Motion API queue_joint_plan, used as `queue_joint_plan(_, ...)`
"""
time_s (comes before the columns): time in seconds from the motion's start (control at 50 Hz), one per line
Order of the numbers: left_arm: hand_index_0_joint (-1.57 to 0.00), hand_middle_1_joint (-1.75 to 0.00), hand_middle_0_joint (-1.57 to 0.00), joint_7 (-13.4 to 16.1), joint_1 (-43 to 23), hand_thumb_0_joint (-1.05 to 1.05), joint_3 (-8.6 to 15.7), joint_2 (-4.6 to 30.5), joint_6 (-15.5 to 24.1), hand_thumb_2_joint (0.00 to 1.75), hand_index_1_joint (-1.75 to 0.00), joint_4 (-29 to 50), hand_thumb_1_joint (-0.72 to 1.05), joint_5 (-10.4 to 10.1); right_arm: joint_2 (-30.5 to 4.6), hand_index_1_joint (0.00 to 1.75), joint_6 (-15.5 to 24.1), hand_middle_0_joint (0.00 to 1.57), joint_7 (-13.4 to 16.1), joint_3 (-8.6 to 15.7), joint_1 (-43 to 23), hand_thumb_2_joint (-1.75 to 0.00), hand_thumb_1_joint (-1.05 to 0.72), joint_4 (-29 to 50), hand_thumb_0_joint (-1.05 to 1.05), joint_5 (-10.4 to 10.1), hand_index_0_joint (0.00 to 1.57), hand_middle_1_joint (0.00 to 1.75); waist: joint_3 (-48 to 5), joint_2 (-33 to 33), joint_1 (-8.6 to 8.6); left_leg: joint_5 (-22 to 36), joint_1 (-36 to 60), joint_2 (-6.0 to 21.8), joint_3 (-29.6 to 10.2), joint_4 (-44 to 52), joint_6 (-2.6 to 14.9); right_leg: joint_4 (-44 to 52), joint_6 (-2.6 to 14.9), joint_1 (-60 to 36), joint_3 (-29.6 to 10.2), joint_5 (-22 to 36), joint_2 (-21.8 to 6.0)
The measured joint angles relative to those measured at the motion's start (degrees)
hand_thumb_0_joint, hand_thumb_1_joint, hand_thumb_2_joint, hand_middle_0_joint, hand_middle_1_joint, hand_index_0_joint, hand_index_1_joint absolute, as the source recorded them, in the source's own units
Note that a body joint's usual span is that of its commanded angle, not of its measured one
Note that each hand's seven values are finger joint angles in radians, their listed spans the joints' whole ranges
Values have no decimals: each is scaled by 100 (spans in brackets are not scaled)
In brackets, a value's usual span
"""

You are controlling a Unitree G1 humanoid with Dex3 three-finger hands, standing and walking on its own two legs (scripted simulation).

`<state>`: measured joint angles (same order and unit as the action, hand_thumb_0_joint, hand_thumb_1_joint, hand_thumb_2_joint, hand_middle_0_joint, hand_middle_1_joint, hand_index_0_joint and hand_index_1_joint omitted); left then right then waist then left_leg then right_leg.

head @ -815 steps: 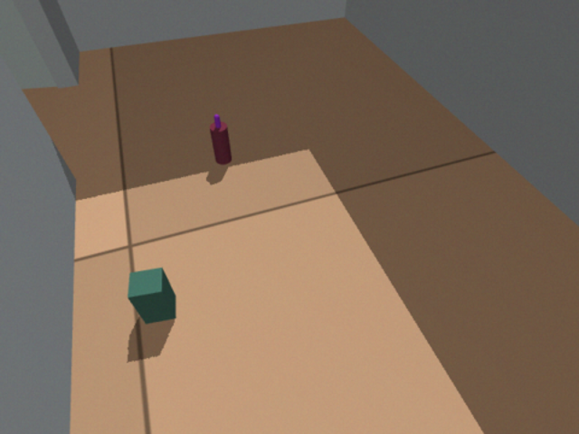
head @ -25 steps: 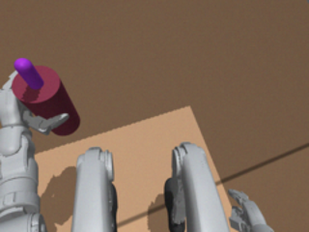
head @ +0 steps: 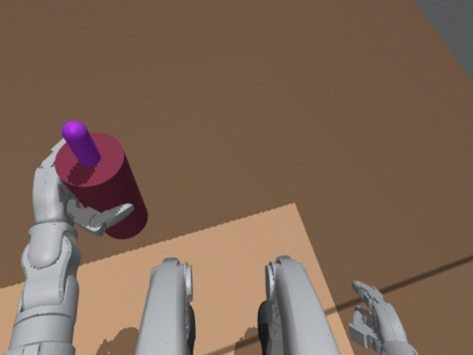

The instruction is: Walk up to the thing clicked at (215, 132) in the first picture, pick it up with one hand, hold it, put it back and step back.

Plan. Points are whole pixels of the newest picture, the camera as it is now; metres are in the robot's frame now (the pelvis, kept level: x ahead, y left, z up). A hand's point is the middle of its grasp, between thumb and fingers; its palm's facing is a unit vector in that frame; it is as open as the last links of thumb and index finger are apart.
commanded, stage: lift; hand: left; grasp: from the side
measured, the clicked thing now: (105, 183) +0.38 +0.20 +0.00
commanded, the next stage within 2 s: hold in 1.38 s
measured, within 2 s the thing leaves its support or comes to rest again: neither
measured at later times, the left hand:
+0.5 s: hand (58, 154) +0.36 +0.20 +0.13, palm faces +0.13 -0.99 -0.07, open 11.5 cm
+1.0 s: hand (51, 129) +0.36 +0.18 +0.18, palm faces +0.15 -0.99 -0.05, open 11.5 cm
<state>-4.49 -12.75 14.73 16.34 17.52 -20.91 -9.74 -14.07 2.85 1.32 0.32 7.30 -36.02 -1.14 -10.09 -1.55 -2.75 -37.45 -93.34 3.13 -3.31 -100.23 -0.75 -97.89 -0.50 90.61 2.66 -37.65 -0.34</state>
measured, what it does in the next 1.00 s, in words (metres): rises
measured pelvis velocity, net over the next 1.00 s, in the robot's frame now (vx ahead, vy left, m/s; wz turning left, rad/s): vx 0.04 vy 0.00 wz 0.05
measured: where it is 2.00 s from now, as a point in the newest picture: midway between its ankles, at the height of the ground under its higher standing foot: outside the picture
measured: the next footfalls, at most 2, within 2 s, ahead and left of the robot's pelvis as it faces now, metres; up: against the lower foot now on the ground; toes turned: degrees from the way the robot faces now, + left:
none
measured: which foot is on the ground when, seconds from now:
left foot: down 0.00-1.00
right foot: down 0.00-1.00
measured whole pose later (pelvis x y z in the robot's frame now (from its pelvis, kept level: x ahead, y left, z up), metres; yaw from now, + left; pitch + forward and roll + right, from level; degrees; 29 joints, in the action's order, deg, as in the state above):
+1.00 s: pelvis +0.04 +0.00 +0.17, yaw +3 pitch +12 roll -2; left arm -1.3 -6.1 7.3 12.3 18.2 -25.4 -8.7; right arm -12.4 4.1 2.9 -1.8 12.5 -37.5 0.3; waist -3.9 -0.6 -2.3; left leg -26.6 -44.7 2.7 -1.7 -59.3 -1.3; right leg -57.2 -0.2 42.2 2.8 -26.9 -0.5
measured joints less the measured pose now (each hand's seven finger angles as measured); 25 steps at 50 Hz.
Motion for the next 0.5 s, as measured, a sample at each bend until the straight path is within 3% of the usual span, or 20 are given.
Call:
queue_joint_plan(0.12, -64, -101, -65, 210, 516, 0, -276, -112, -173, 111, -102, 411, -60, 20, 54, 30, 59, 20, 73, -46, 129, -90, -91, 31, 1, -14, 20, 30, 16, 11, 16, 106, 969, 7, 27, 764, 4, 796, -9, -981, 13, 126, 5)
queue_joint_plan(0.18, -64, -101, -65, 280, 599, 0, -317, -203, -132, 111, -102, 317, -60, -20, 81, 30, 109, 20, 96, -87, 201, -90, -91, -14, 1, 3, 20, 30, -8, 26, 36, 188, 1428, -3, 31, 1148, 5, 1192, -10, -1454, 29, 207, -3)
queue_joint_plan(0.26, -64, -100, -65, 343, 555, 0, -372, -144, -125, 111, -102, 151, -60, 85, 116, 30, 158, 20, 122, -115, 235, -90, -91, -45, 1, 37, 20, 30, 48, 53, 25, 308, 1983, -15, 33, 1597, -1, 1652, -8, -2021, 47, 326, -13)
queue_joint_plan(0.5, -65, -100, -66, 205, 582, -1, -619, -162, -41, 111, -101, -122, -60, 69, 76, 30, 201, 20, 46, -114, 420, -90, -91, -107, 1, 37, 20, 30, 294, 37, 43, 641, 3228, -33, 102, 2675, 11, 2742, -23, -3262, 24, 674, -22)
